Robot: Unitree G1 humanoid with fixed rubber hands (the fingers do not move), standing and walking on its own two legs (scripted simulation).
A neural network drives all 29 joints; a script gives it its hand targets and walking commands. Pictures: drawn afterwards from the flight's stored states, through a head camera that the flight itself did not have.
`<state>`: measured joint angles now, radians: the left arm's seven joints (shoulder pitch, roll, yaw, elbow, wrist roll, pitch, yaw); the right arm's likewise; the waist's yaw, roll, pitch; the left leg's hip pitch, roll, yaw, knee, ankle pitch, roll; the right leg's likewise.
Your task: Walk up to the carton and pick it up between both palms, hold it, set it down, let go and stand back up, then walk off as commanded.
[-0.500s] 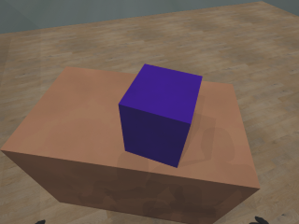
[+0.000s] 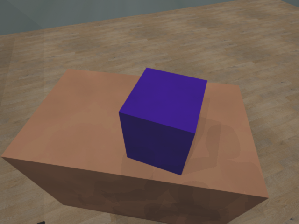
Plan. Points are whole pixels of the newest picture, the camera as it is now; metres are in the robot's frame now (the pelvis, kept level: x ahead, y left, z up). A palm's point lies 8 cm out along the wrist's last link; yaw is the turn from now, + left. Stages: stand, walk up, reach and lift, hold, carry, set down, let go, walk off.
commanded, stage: stand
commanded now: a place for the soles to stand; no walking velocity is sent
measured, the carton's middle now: (163, 122) +0.44 -0.04 -0.01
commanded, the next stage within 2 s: reach and lift in 0.88 s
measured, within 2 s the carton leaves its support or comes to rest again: neither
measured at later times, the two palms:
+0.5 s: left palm out of the picture +0.10 +0.32 -0.11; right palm out of the picture +0.09 -0.31 -0.11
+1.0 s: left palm (38, 222) +0.16 +0.31 -0.10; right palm out of the picture +0.12 -0.31 -0.12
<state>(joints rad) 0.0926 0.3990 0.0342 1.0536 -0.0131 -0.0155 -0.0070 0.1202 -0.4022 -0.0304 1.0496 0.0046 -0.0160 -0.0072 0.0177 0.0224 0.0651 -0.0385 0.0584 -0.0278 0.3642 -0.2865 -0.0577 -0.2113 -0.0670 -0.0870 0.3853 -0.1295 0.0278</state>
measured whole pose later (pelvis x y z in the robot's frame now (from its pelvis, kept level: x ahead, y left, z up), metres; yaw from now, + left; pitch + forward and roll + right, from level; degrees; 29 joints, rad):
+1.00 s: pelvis -0.01 +0.01 -0.02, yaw +1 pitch -2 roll -2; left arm 0.02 0.38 0.05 0.67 0.05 0.42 0.00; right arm 0.01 -0.37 -0.19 1.03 -0.08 -0.08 0.06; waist -0.03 0.04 0.11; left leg -0.20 0.09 -0.02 0.64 -0.41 -0.06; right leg -0.32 -0.03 -0.05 0.57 -0.22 0.03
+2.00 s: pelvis +0.00 +0.02 +0.00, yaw +0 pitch -6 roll -1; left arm 0.25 0.29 0.02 0.32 -0.08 0.19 -0.07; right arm 0.32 -0.11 -0.13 0.42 -0.02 -0.13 -0.10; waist 0.01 0.01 0.12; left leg 0.04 0.07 0.04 0.38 -0.30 -0.04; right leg -0.10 -0.04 -0.01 0.33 -0.12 0.05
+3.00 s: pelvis +0.00 +0.04 +0.00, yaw +4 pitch -5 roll -3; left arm 0.02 0.33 -0.11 0.38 -0.25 -0.08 -0.12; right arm 0.12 -0.03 -0.05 0.37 0.11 -0.24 -0.26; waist -0.05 0.04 0.08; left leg -0.06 0.06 -0.02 0.51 -0.36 -0.01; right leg -0.12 -0.03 -0.01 0.35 -0.15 0.04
